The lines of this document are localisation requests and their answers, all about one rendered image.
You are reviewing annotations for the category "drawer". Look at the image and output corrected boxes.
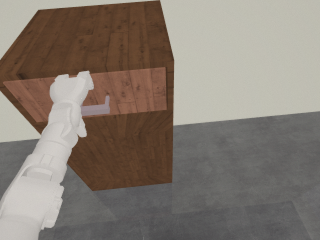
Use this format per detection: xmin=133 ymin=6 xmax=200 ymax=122
xmin=3 ymin=67 xmax=167 ymax=122

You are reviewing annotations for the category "robot left hand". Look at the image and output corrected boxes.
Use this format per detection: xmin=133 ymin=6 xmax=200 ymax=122
xmin=49 ymin=70 xmax=94 ymax=138

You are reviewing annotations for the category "handle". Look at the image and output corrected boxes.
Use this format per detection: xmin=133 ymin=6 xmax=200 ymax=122
xmin=80 ymin=95 xmax=110 ymax=116

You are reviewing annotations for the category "robot left forearm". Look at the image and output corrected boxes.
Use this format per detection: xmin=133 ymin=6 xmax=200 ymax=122
xmin=0 ymin=99 xmax=81 ymax=217

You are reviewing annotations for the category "left robot upper arm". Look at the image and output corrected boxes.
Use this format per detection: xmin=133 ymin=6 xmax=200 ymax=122
xmin=0 ymin=176 xmax=64 ymax=240

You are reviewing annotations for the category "cabinet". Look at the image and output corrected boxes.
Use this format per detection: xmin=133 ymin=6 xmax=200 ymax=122
xmin=0 ymin=0 xmax=175 ymax=191

